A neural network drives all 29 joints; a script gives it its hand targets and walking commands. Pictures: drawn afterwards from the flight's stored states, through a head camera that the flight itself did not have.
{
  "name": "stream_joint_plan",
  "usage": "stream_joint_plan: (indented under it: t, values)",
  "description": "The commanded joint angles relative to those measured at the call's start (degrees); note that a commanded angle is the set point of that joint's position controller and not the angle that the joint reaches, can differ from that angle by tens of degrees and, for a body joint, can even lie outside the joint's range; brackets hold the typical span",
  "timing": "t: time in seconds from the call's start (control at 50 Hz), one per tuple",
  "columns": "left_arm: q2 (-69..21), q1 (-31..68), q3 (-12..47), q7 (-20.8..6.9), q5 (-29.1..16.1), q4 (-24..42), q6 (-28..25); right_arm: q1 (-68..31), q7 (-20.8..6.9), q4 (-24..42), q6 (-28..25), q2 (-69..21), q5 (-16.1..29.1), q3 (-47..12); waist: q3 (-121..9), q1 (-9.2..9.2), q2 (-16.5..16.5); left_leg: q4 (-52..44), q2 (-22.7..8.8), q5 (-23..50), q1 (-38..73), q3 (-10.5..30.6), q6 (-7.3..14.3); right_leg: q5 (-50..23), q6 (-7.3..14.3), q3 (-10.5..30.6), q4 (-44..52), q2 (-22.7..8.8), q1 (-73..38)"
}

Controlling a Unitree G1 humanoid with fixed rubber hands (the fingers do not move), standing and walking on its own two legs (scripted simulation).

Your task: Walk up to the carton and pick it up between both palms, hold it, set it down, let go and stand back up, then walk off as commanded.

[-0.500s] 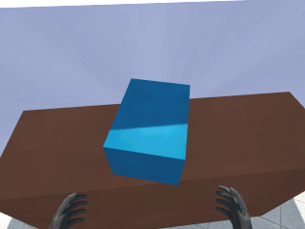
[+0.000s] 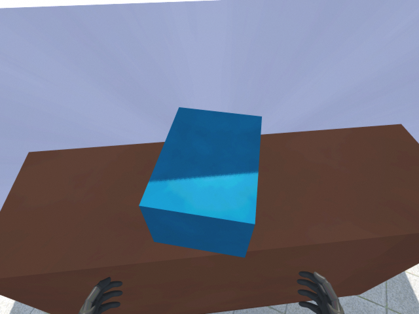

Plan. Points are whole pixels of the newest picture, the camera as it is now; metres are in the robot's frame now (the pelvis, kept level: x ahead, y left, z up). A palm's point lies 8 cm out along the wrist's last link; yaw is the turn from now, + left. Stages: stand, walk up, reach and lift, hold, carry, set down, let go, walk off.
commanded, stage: let go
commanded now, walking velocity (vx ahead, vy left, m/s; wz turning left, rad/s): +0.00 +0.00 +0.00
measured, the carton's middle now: (209, 177) +0.42 +0.00 -0.01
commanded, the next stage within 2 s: stand in 0.32 s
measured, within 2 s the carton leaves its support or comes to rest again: neither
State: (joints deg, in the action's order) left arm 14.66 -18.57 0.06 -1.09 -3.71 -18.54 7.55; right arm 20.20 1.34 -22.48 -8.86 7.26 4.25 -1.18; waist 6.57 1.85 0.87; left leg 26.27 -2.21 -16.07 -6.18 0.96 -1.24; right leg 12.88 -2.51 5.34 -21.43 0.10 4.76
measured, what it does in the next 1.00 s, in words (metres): stands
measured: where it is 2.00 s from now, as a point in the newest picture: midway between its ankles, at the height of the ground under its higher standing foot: outside the picture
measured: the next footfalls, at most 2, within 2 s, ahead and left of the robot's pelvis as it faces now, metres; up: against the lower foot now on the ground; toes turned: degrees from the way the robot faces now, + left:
none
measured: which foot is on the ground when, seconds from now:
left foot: down 0.00-1.00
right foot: down 0.00-1.00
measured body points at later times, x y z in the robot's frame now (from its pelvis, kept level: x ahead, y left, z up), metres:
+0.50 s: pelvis +0.00 +0.00 +0.00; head +0.02 -0.01 +0.45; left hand +0.16 +0.26 -0.08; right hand +0.13 -0.26 -0.10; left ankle -0.02 +0.13 -0.74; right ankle -0.01 -0.16 -0.74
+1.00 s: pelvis +0.00 +0.00 +0.00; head +0.02 -0.01 +0.45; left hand +0.14 +0.28 -0.09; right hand +0.12 -0.28 -0.10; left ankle -0.02 +0.13 -0.74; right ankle -0.01 -0.16 -0.74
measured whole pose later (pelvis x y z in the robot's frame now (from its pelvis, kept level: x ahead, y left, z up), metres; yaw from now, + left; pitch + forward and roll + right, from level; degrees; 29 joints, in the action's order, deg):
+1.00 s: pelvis +0.00 +0.00 +0.00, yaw +0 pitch -2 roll +0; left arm 18.6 -13.4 -2.8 -0.5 0.8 -37.2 -0.1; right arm 13.5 -0.4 -39.1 -1.6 18.2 2.5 -0.2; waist 4.1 1.9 0.8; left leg 26.3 -1.5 -15.9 -8.2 1.0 -1.2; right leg 14.6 -2.5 5.3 -25.1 -0.5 8.4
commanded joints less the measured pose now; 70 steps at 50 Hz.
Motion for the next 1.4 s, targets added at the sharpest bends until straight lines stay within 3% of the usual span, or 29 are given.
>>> stream_joint_plan:
  t: [0.0,0.02,0.3,0.32,0.36,0.38,0.42,0.44,0.56,0.62,0.68,0.7,0.74,0.86,0.88,0.9,0.92,0.94,1.02,1.04,1.1,1.12,1.16,1.18,1.26,1.28,1.32,1.34,1.38]
  values:
    - [2.7,4.5,-1.7,0.9,1.1,2.7,-1.6,-7.0,-0.8,-0.3,-3.8,9.3,-6.5,7.0,-5.9,-5.31,3.8,-7.5,1.2,15.2,4.5,-6.9,-3.8,-3.8,4.8,-7.9,4.0,3.5,2.7]
    - [2.6,5.6,-2.4,1.4,2.7,1.9,-1.2,-8.3,-1.3,-0.3,-3.7,9.6,-7.4,6.7,-4.0,-6.38,3.3,-7.0,1.6,16.6,4.1,-6.8,-4.0,-5.5,5.1,-8.3,4.1,3.7,3.0]
    - [0.7,8.0,-2.5,2.3,4.1,-2.5,-0.4,-12.6,-2.9,-10.4,-4.4,13.0,-8.1,6.9,-6.7,-4.72,4.2,-6.5,1.5,18.6,6.0,-6.6,-4.6,-6.2,4.9,-9.2,2.7,3.9,2.6]
    - [16.6,6.7,-6.0,2.8,6.5,-6.6,-4.1,-6.9,-1.3,-14.8,0.7,24.7,-8.0,9.0,-9.5,-3.09,1.2,-0.9,-1.2,23.5,-1.3,0.4,-0.6,-14.8,3.8,-1.0,-4.9,-3.5,3.6]
    - [15.2,9.5,-6.2,2.6,6.2,-6.4,-6.7,-7.2,-0.4,-13.2,3.4,20.9,-8.2,8.2,-6.9,-1.75,0.7,-2.6,-1.6,14.5,-4.7,0.6,0.8,-12.2,3.3,-0.3,-4.7,-4.1,3.9]
    - [12.0,10.0,-5.5,2.1,6.2,-6.4,-6.9,-8.7,-0.4,-14.3,4.2,20.2,-8.1,7.0,-7.4,-3.38,4.2,-2.8,-1.2,14.1,-5.3,-0.1,1.3,-10.1,3.7,-0.4,-4.4,-4.0,3.8]
    - [13.0,7.9,-5.8,1.5,5.3,-9.4,-7.7,-10.8,-1.8,-13.5,4.4,20.0,-7.8,6.6,-10.9,-3.9,2.7,-2.6,-1.6,11.9,-3.9,0.2,2.5,-9.4,3.4,1.1,-3.5,-4.2,3.4]
    - [13.4,7.8,-5.6,1.1,5.2,-10.4,-8.0,-10.7,-1.5,-13.8,5.2,20.7,-7.8,6.8,-10.0,-3.98,-3.4,-3.4,-1.0,10.5,-4.3,0.3,2.1,-8.9,2.7,-0.2,-2.8,-3.2,3.4]
    - [14.5,8.0,-6.0,0.8,5.6,-12.5,-8.7,-9.2,-1.5,-16.4,5.5,23.8,-7.8,6.2,-9.2,-1.98,2.5,-5.7,-1.6,2.1,-5.1,1.9,2.8,-4.4,3.7,1.1,-2.7,-3.6,4.6]
    - [14.2,6.5,-5.5,1.2,4.6,-13.7,-8.9,-9.4,-1.5,-17.0,6.0,22.8,-7.1,5.7,-9.3,-3.47,1.4,-4.3,-2.7,10.1,-5.9,2.6,2.9,-6.8,3.5,0.9,-4.4,-3.7,2.9]
    - [14.8,8.4,-5.6,1.2,5.3,-13.9,-9.1,-7.5,-1.4,-17.0,6.0,23.3,-6.7,5.5,-12.4,-1.53,-0.2,-2.8,-3.2,15.4,-2.9,3.0,3.4,-14.9,5.4,1.4,-5.2,-4.9,1.6]
    - [14.0,6.5,-5.5,1.2,5.2,-14.2,-9.9,-8.9,-1.3,-17.2,6.0,23.4,-6.5,5.5,-13.8,-2.87,-1.4,-1.9,-3.0,16.5,-1.5,2.3,3.2,-15.5,4.6,1.8,-4.8,-4.9,0.7]
    - [16.2,9.3,-6.1,1.3,5.6,-14.0,-9.4,-8.4,-1.5,-16.9,6.9,23.8,-7.1,6.1,-11.4,-1.34,0.8,-2.2,-2.9,20.1,-2.2,1.2,3.0,-18.2,4.9,-0.3,-5.9,-4.2,1.9]
    - [15.4,5.0,-5.5,0.9,4.5,-16.5,-10.0,-6.5,-1.6,-17.3,6.5,24.0,-6.7,5.6,-9.7,-2.05,-1.2,-3.8,-3.2,14.5,-2.5,3.1,3.3,-14.9,5.1,0.7,-4.7,-5.1,2.2]
    - [17.0,8.0,-5.6,0.8,4.8,-15.9,-9.8,-10.0,-1.3,-17.7,6.7,26.0,-6.9,6.1,-8.1,-2.26,3.8,-4.3,-2.9,14.1,-4.3,1.5,3.1,-14.1,4.8,1.3,-3.6,-4.8,3.2]
    - [15.9,8.1,-5.5,1.2,4.7,-16.6,-9.6,-10.1,-1.6,-17.4,6.5,24.1,-7.2,5.4,-6.7,-1.89,4.2,-5.0,-2.4,12.7,-6.4,2.5,3.0,-14.9,5.2,2.0,-3.6,-4.9,3.0]
    - [16.3,7.5,-6.1,1.2,5.2,-16.2,-10.0,-8.5,-1.8,-16.6,5.7,21.3,-6.5,4.9,-9.1,-1.23,1.0,-4.5,-3.2,14.1,-4.0,3.4,2.7,-13.4,5.4,0.9,-4.9,-4.7,2.7]
    - [16.3,6.6,-5.9,1.1,4.6,-16.8,-9.4,-8.9,-1.5,-17.5,6.1,24.9,-7.0,5.6,-9.0,-2.41,1.5,-4.7,-3.1,14.0,-3.3,2.3,2.9,-13.6,4.2,0.4,-4.0,-3.7,3.8]
    - [17.6,7.9,-6.2,0.9,5.3,-17.5,-9.8,-8.5,-1.2,-17.3,6.3,24.7,-6.4,5.6,-9.2,-1.19,-0.1,-5.3,-4.3,10.5,-4.0,4.8,3.3,-12.8,5.5,1.2,-4.9,-4.8,2.8]
    - [15.1,6.2,-5.1,0.7,4.6,-17.6,-9.8,-8.1,-1.1,-18.5,6.1,25.3,-6.8,5.7,-7.6,-2.7,1.5,-5.9,-3.7,7.0,-6.4,3.1,3.1,-10.6,4.9,2.0,-3.3,-4.6,2.3]
    - [17.3,8.7,-6.2,1.3,5.8,-17.9,-9.7,-9.4,-1.5,-17.7,6.3,22.0,-6.9,5.1,-6.9,-1.4,-0.1,-6.6,-2.6,2.7,-6.6,2.8,2.9,-9.4,5.0,1.2,-2.6,-4.5,2.9]
    - [18.0,7.7,-6.3,0.8,5.1,-17.8,-9.8,-9.7,-1.2,-18.2,6.4,24.4,-6.5,5.3,-5.0,-2.7,1.3,-6.7,-2.5,4.4,-5.3,2.7,2.7,-8.1,5.1,1.9,-2.6,-4.2,5.1]
    - [16.6,8.7,-5.9,1.0,4.9,-18.7,-9.6,-9.4,-1.2,-18.1,5.9,24.7,-6.7,6.1,-7.7,-0.89,1.7,-7.2,-4.4,8.9,-4.9,4.5,3.7,-10.7,5.6,1.4,-3.9,-5.0,3.6]
    - [15.1,7.8,-5.7,1.1,4.9,-18.7,-9.2,-11.0,-1.4,-17.7,6.0,25.0,-6.5,5.7,-8.6,-2.22,3.2,-5.2,-3.8,11.5,-4.3,3.6,3.9,-12.3,4.9,0.6,-2.9,-4.0,2.3]
    - [18.1,7.1,-6.1,1.2,4.3,-19.7,-9.2,-10.1,-1.6,-18.6,5.9,22.3,-6.7,5.7,-6.8,-2.31,-1.5,-4.1,-3.4,13.1,-2.8,4.0,3.2,-12.8,4.9,1.5,-2.7,-4.4,4.8]
    - [17.2,6.5,-5.9,0.7,4.3,-20.0,-9.3,-9.5,-1.5,-18.7,6.0,24.8,-6.8,6.0,-8.8,-2.8,0.6,-4.5,-3.1,14.2,-3.4,2.5,2.6,-14.1,5.0,0.7,-4.2,-4.5,2.5]
    - [16.5,8.3,-5.5,1.0,4.7,-18.9,-9.5,-9.5,-1.2,-18.1,6.4,23.8,-6.6,5.7,-7.8,-2.17,-1.2,-5.0,-3.0,12.8,-4.1,3.0,2.7,-13.6,4.6,0.7,-3.4,-4.8,3.4]
    - [16.5,6.4,-5.7,0.7,4.5,-20.5,-10.0,-9.5,-1.4,-18.3,6.0,23.4,-6.5,5.9,-6.7,-2.07,3.6,-5.0,-2.9,11.1,-4.6,2.3,2.9,-12.0,4.8,2.1,-2.5,-5.3,2.8]
    - [16.2,7.5,-5.6,1.0,4.0,-19.5,-9.7,-9.0,-1.3,-19.4,6.0,24.1,-5.7,6.0,-7.5,-2.59,-1.6,-4.4,-3.4,11.2,-3.0,3.8,3.4,-12.2,5.7,2.2,-2.0,-5.3,4.4]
